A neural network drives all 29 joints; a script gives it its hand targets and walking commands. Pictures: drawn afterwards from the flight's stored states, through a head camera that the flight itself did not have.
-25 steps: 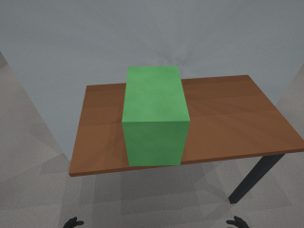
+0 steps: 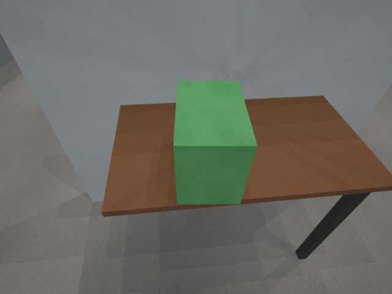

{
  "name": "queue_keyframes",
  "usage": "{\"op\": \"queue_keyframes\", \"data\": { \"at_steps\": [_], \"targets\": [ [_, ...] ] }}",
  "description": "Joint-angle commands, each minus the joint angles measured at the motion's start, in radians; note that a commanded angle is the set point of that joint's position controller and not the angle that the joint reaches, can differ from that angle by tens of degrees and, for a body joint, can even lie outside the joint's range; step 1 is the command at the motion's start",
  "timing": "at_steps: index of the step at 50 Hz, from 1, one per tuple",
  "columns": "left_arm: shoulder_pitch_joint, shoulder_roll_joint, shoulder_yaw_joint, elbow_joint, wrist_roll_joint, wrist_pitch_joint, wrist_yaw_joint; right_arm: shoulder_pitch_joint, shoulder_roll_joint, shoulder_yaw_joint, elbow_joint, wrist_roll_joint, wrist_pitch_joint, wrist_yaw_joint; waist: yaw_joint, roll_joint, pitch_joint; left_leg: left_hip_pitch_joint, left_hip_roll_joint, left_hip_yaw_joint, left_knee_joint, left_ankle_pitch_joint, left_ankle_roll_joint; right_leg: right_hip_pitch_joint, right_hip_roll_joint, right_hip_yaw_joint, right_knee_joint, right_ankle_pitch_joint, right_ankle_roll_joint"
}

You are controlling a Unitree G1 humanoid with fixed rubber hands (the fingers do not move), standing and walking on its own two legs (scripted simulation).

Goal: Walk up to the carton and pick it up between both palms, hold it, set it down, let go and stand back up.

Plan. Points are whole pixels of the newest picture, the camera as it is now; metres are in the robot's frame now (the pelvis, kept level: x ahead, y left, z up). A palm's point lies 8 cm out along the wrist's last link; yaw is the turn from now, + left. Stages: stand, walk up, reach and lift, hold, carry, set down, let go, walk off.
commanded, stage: stand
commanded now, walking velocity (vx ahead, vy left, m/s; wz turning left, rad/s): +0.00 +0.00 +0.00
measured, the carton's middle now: (208, 141) +0.50 -0.03 +0.02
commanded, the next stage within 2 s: none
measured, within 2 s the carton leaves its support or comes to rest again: neither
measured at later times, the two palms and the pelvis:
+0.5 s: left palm out of the picture -0.02 +0.25 -0.13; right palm out of the picture +0.03 -0.24 -0.13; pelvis -0.01 +0.01 +0.00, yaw +1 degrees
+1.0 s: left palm out of the picture +0.01 +0.23 -0.13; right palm out of the picture +0.03 -0.25 -0.13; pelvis +0.01 -0.01 +0.00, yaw +1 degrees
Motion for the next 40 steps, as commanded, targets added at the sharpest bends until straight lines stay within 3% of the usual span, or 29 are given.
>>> {"op": "queue_keyframes", "data": {
  "at_steps": [1,6,13,21,29,32,40],
  "targets": [
    [0.049,0.133,0.036,-0.051,0.002,-0.017,0.012,0.021,-0.162,-0.041,-0.07,0.004,-0.022,-0.01,0.005,0.02,0.087,-0.175,0.105,-0.144,-0.223,-0.177,0.003,0.018,-0.035,0.034,-0.08,-0.046,-0.033],
    [0.083,0.118,0.029,-0.021,0.001,-0.015,0.015,0.021,-0.168,-0.044,-0.062,0.006,-0.02,-0.011,0.002,0.033,0.098,-0.191,0.11,-0.159,-0.244,-0.224,0.0,0.016,-0.033,0.028,-0.07,-0.062,-0.028],
    [0.092,0.12,0.027,0.008,-0.001,-0.013,0.019,0.035,-0.171,-0.043,-0.046,0.008,-0.018,-0.013,-0.009,0.003,0.091,-0.178,0.109,-0.174,-0.244,-0.19,-0.022,0.014,-0.044,0.031,-0.064,-0.053,-0.02],
    [0.105,0.118,0.02,0.037,-0.004,-0.009,0.024,0.053,-0.166,-0.041,-0.023,0.008,-0.011,-0.019,-0.019,0.016,0.105,-0.165,0.101,-0.171,-0.243,-0.15,-0.039,0.002,-0.054,0.04,-0.069,-0.051,-0.019],
    [0.116,0.117,0.016,0.055,-0.004,-0.008,0.026,0.051,-0.164,-0.036,-0.01,0.013,-0.009,-0.022,-0.008,-0.016,0.097,-0.153,0.095,-0.157,-0.218,-0.113,-0.026,0.009,-0.062,0.043,-0.084,-0.047,-0.021],
    [0.099,0.128,0.014,0.056,-0.007,-0.01,0.029,0.063,-0.153,-0.032,0.003,0.011,-0.01,-0.022,-0.019,-0.021,0.071,-0.114,0.09,-0.15,-0.203,-0.055,-0.026,0.005,-0.061,0.046,-0.084,-0.029,-0.026],
    [0.089,0.123,0.009,0.063,-0.006,-0.006,0.032,0.062,-0.146,-0.027,0.032,0.011,-0.007,-0.026,-0.013,-0.006,0.085,-0.121,0.091,-0.139,-0.199,-0.032,-0.021,0.013,-0.062,0.044,-0.093,-0.015,-0.03]
  ]
}}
